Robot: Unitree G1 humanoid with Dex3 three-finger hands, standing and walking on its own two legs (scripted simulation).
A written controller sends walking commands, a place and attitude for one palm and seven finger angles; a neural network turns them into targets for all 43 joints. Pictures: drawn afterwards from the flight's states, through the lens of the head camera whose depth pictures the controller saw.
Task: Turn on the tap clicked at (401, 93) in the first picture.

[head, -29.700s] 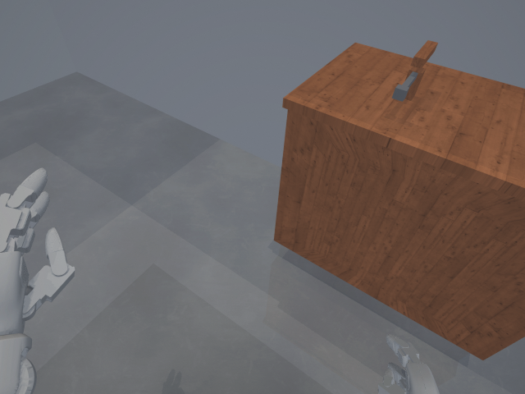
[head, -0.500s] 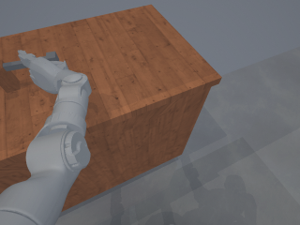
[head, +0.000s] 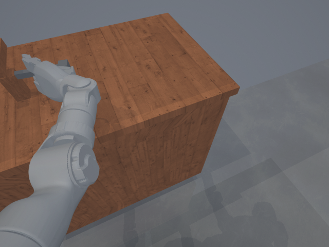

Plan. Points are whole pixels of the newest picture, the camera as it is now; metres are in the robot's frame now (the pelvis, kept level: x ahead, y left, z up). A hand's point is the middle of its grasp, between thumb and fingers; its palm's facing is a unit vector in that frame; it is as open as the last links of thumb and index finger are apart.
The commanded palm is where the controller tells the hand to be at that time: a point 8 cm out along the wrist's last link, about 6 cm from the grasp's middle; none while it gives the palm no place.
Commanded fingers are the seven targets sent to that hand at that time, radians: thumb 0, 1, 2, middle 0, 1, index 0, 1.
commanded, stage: lift the hand up off the lever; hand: left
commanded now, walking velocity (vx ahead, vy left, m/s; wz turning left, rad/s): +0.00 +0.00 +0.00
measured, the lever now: (64, 67) +0.57 +0.24 +0.12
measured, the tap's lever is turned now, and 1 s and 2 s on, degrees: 81 81 81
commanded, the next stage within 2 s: draw the hand back beside the body in 1.30 s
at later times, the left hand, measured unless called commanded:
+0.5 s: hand (67, 65) +0.51 +0.20 +0.17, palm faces +0.81 -0.56 -0.17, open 7.8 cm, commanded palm +0.45 +0.21 +0.18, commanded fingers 0.00 0.90 0.90 -0.15 -0.15 -0.15 -0.15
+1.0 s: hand (59, 63) +0.49 +0.20 +0.19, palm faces +0.82 -0.56 -0.14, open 7.8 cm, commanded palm +0.43 +0.21 +0.20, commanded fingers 0.00 0.90 0.90 -0.15 -0.15 -0.15 -0.15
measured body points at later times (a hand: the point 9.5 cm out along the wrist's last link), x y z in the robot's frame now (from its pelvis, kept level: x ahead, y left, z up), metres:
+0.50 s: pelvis -0.01 -0.01 +0.00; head +0.05 -0.02 +0.45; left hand +0.46 +0.22 +0.18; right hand -0.01 -0.26 -0.14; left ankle -0.01 +0.11 -0.71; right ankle +0.00 -0.06 -0.71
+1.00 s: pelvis +0.00 +0.00 +0.01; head +0.03 -0.02 +0.46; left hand +0.44 +0.23 +0.20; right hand +0.05 -0.25 -0.13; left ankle -0.01 +0.11 -0.71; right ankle +0.00 -0.06 -0.71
